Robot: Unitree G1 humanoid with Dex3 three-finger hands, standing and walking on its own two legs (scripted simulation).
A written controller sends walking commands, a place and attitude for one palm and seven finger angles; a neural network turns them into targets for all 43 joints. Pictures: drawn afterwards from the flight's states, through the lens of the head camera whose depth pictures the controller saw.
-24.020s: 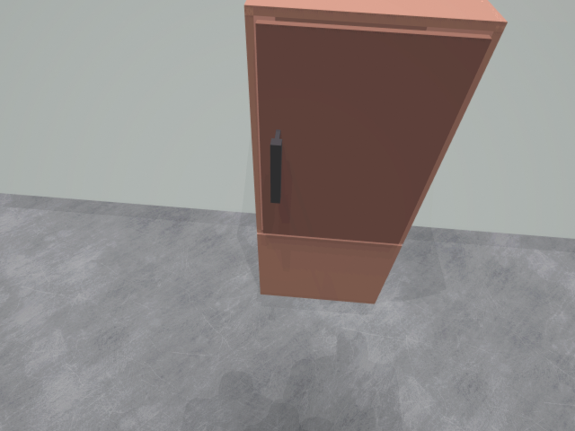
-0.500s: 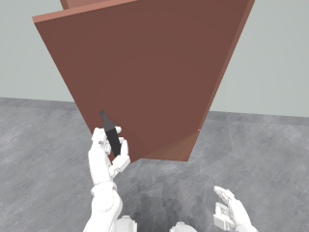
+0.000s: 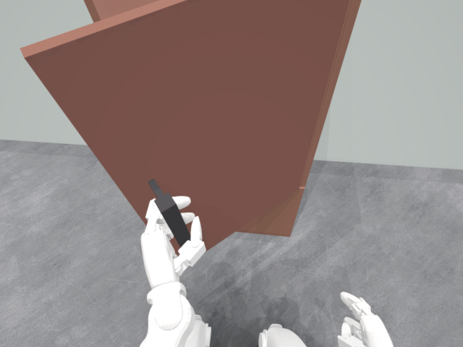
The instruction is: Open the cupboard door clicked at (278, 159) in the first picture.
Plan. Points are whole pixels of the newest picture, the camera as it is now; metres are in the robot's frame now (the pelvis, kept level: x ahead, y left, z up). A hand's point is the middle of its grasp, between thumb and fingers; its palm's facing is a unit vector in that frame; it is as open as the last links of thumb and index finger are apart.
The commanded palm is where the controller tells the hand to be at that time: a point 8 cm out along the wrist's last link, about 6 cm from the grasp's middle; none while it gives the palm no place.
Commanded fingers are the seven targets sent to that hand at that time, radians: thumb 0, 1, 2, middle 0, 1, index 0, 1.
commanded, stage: open thumb and fingers to let go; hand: left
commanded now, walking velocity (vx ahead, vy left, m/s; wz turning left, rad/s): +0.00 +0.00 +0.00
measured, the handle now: (172, 219) +0.32 +0.11 +0.04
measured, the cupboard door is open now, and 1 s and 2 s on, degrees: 42 43 43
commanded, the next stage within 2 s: slide the hand sideways off the handle in 0.64 s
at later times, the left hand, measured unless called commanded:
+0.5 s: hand (191, 239) +0.29 +0.08 +0.04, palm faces +0.24 -0.97 -0.01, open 14.1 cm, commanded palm +0.25 +0.12 +0.04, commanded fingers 0.00 -0.50 0.30 -0.19 -0.55 -0.19 -0.55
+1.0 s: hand (181, 260) +0.25 +0.09 +0.04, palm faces -0.22 -0.97 -0.01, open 16.0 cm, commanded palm +0.25 +0.12 +0.04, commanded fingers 0.00 -0.50 0.30 -0.15 -0.30 -0.15 -0.30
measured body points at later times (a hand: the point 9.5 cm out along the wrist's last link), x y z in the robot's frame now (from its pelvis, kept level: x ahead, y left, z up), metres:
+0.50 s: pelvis -0.01 +0.03 +0.00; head +0.05 +0.01 +0.45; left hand +0.27 +0.13 +0.04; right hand +0.16 -0.19 -0.10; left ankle +0.03 +0.17 -0.64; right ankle -0.01 -0.05 -0.64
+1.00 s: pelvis -0.02 +0.06 +0.00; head +0.04 +0.05 +0.44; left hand +0.26 +0.14 +0.04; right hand +0.14 -0.17 -0.10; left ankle +0.03 +0.17 -0.64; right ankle -0.01 -0.05 -0.64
